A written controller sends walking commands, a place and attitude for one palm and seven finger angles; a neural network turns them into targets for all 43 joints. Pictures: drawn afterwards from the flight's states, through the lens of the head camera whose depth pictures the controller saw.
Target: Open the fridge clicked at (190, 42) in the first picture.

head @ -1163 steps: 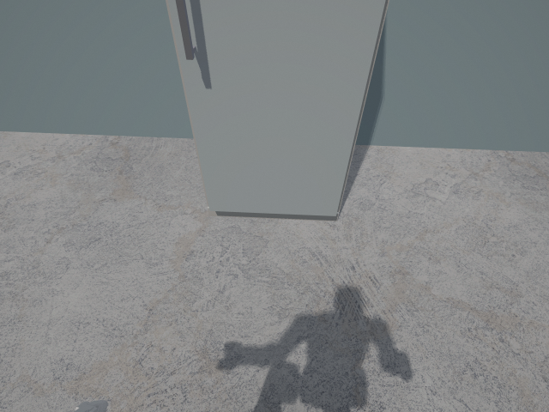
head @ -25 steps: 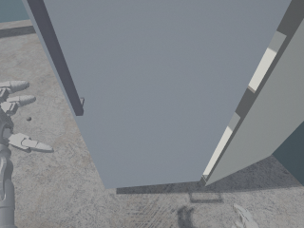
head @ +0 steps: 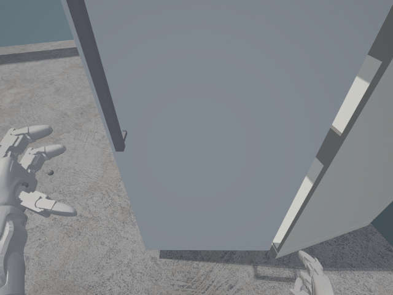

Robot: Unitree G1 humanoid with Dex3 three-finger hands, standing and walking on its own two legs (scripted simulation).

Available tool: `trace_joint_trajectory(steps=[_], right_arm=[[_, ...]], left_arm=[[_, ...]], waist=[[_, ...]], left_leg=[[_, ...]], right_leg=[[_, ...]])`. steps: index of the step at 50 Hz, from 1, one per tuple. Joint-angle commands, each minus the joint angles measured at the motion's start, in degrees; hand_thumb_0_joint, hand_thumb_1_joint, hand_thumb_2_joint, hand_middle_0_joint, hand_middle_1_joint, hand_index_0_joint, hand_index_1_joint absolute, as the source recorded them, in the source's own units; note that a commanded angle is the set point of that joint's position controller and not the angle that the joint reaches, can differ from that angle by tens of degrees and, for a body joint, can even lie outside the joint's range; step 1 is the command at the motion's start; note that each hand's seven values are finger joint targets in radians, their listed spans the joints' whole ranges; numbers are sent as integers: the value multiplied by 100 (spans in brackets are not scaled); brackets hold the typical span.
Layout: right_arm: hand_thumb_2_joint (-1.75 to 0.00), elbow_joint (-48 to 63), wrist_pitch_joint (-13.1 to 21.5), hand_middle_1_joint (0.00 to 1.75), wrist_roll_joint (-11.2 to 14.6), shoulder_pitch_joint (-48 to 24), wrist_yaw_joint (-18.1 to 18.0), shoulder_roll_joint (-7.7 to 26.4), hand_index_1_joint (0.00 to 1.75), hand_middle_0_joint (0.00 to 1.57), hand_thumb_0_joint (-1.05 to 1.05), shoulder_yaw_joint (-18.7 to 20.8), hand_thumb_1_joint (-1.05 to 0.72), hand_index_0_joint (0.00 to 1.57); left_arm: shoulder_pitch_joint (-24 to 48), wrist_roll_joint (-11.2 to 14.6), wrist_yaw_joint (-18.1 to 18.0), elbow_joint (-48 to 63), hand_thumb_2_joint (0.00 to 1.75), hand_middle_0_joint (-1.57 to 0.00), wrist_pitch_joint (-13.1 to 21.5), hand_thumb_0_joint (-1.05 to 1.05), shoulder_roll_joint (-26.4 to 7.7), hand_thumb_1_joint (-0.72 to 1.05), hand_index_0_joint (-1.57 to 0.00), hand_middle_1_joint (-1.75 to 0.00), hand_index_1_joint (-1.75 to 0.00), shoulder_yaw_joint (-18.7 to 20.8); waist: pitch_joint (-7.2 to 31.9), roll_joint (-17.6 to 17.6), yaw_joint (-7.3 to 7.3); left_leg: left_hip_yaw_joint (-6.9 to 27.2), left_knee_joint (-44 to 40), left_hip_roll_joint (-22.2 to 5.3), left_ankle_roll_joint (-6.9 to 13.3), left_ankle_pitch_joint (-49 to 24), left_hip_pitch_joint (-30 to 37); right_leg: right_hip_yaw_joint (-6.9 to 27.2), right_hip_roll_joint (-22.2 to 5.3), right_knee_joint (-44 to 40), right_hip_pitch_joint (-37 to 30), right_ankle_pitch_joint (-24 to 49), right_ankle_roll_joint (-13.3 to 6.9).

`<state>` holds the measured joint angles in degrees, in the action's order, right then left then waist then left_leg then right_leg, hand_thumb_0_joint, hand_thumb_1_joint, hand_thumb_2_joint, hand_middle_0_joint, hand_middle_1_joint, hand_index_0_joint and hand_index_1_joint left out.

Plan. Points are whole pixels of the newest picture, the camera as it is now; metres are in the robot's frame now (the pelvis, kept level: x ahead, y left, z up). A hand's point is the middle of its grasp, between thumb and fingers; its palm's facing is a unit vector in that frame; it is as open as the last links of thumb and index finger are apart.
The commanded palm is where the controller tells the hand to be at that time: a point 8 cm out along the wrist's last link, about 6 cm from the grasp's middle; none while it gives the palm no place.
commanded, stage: draw the hand back to the body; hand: left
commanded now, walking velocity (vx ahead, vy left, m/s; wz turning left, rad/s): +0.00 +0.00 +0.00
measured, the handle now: (104, 81) +0.43 +0.26 +0.24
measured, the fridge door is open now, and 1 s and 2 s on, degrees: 72 72 72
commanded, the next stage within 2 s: step back with the hand held close in 1.48 s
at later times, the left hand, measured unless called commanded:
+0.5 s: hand (46, 181) +0.22 +0.29 +0.17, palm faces +0.46 -0.86 -0.21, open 14.3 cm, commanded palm +0.17 +0.31 +0.18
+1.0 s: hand (54, 178) +0.23 +0.28 +0.17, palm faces +0.45 -0.82 -0.36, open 9.8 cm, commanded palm +0.18 +0.31 +0.19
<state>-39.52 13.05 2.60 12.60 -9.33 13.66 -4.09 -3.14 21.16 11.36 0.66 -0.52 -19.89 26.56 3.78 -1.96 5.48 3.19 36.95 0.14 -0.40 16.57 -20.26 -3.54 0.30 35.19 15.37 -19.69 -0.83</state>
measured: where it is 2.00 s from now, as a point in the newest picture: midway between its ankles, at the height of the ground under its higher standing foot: outside the picture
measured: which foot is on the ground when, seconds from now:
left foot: down 0.00-1.00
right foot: down 0.00-1.00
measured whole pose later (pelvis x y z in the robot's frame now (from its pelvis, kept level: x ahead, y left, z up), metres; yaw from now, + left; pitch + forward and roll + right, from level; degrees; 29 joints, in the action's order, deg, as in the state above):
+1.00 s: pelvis +0.02 +0.01 +0.02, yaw -2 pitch -4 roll +0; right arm -38.4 8.4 -1.1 12.0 -5.3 12.3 -1.8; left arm -22.8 4.1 -6.4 18.1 4.6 -20.3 19.8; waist 0.4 -1.9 4.0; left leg 0.1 25.5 1.1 0.9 13.6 -7.9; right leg -0.5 -0.9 25.3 4.8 -16.5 0.4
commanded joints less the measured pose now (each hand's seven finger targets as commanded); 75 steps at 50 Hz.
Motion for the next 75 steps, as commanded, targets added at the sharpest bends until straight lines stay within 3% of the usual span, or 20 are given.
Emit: trace_joint_trajectory(steps=[1,3,7,13,20,21,22,23,24,26,31,33,38,43,46,52,55,69,71,75], right_arm=[[-90,1124,579,30,97,-905,-137,686,30,20,0,193,-90,20],[-90,1136,583,30,54,-879,-32,652,30,20,0,191,-90,20],[-90,1071,537,30,39,-811,72,706,30,20,0,280,-90,20],[-90,1208,516,30,91,-858,130,666,30,20,0,294,-90,20],[-90,1125,639,30,53,-832,25,656,30,20,0,285,-90,20],[-90,1005,602,30,-213,-819,106,766,30,20,0,371,-90,20],[-90,911,573,30,-254,-772,158,744,30,20,0,384,-90,20],[-90,926,502,30,-261,-757,203,658,30,20,0,363,-90,20],[-90,963,439,30,-257,-759,241,644,30,20,0,375,-90,20],[-90,1008,349,30,-263,-790,273,629,30,20,0,391,-90,20],[-90,995,209,30,-286,-830,245,621,30,20,0,434,-90,20],[-90,957,155,30,-294,-842,220,632,30,20,0,443,-90,20],[-90,961,81,30,-322,-877,256,581,30,20,0,428,-90,20],[-90,1020,-44,30,-333,-867,327,567,30,20,0,462,-90,20],[-90,1058,-108,30,-333,-849,366,516,30,20,0,464,-90,20],[-90,1103,-222,30,-343,-850,386,538,30,20,0,481,-90,20],[-90,1124,-262,30,-350,-848,396,511,30,20,0,465,-90,20],[-90,1152,-374,30,-351,-925,377,487,30,20,0,455,-90,20],[-90,1144,-367,30,-349,-925,370,482,30,20,0,458,-90,20],[-90,1128,-345,30,-373,-925,363,492,30,20,0,462,-90,20]], left_arm=[[1781,-95,102,1701,20,-25,-887,0,-1698,-55,-25,-115,-115,333],[1283,-181,-55,1758,20,-25,-938,0,-1604,-55,-25,-115,-115,427],[758,93,-91,1387,20,-25,-786,0,-1727,-55,-25,-115,-115,1019],[625,40,-38,1868,20,-25,-903,0,-1414,-55,-25,-115,-115,695],[757,-29,-128,2293,29,-24,-702,0,-1388,-37,-24,-104,-104,603],[765,-996,-942,2342,31,-24,-217,0,-2420,-33,-24,-102,-102,886],[358,-1096,-1265,1977,32,-24,5,0,-2080,-30,-24,-100,-100,796],[8,-1234,-1413,1904,34,-24,156,0,-1604,-26,-24,-98,-98,376],[-143,-1312,-1517,2054,36,-24,287,0,-1442,-22,-24,-96,-96,183],[-269,-1428,-1679,2361,39,-24,512,0,-1402,-15,-24,-92,-92,76],[-435,-1605,-1896,2542,48,-23,783,0,-1357,3,-23,-81,-81,-5],[-493,-1643,-1927,2436,51,-23,829,0,-1416,10,-23,-77,-77,81],[-786,-1728,-1934,2682,60,-22,935,0,-1327,28,-22,-66,-66,45],[-1202,-1709,-1880,2751,69,-22,893,0,-1226,47,-22,-55,-55,25],[-1306,-1732,-1866,2912,74,-21,877,0,-1124,57,-21,-49,-49,-57],[-1489,-1737,-1839,3049,85,-20,797,0,-1112,79,-20,-36,-36,-65],[-1341,-1756,-1854,3278,90,-20,792,0,-1129,90,-20,-30,-30,-74],[-1320,-1716,-1847,3129,90,-20,707,0,-1052,90,-20,-30,-30,-141],[-1283,-1734,-1858,3180,90,-20,730,0,-1085,90,-20,-30,-30,-117],[-1358,-1726,-1859,3205,90,-20,752,0,-1127,90,-20,-30,-30,-64]], waist=[[787,-552,-59],[591,-344,-37],[508,220,29],[522,-258,-32],[408,-225,-65],[-24,-277,-91],[-195,-197,-108],[-242,-42,-165],[-96,-87,-170],[94,-298,-152],[85,-111,-164],[-15,73,-148],[109,-385,-79],[14,43,-72],[-10,-245,-91],[-46,-98,-89],[3,-281,-103],[-176,-115,-112],[-117,-265,-105],[-30,-184,-86]], left_leg=[[-4,-896,90,227,-645,802],[-33,-891,69,218,-902,788],[-103,-832,68,189,-835,630],[-204,-827,82,205,-883,750],[-134,-883,101,221,-736,872],[-195,-842,179,202,-591,585],[-203,-834,168,176,-525,478],[-218,-873,129,204,-474,573],[-239,-912,107,234,-490,722],[-249,-1048,90,247,-430,934],[-253,-1259,39,273,-477,1177],[-248,-1333,40,278,-532,1190],[-209,-1464,26,233,-975,1373],[-227,-1525,-31,209,-1335,1368],[-230,-1538,-54,175,-1386,1443],[-238,-1544,-78,158,-1639,1497],[-230,-1550,-54,135,-1700,1567],[-238,-1637,-33,169,-1324,1516],[-246,-1629,-22,175,-1300,1571],[-281,-1595,4,189,-1438,1596]], right_leg=[[149,-14,-876,-110,879,-9],[124,-1,-878,-133,1148,-12],[213,-1,-968,-216,1167,62],[269,-56,-940,-135,1308,91],[229,-2,-979,-47,1010,70],[461,-126,-1371,85,816,109],[416,-183,-1429,99,683,78],[373,-206,-1378,60,557,74],[345,-210,-1323,-37,576,71],[304,-178,-1285,-159,482,52],[242,-130,-1357,-267,495,57],[227,-111,-1436,-290,551,62],[179,-103,-1342,-595,1025,2],[144,-79,-1367,-747,1381,19],[142,-88,-1333,-758,1368,3],[108,-61,-1407,-825,1576,3],[125,-58,-1408,-837,1614,-1],[126,-65,-1561,-840,1342,14],[145,-66,-1565,-844,1306,5],[144,-72,-1587,-927,1518,18]])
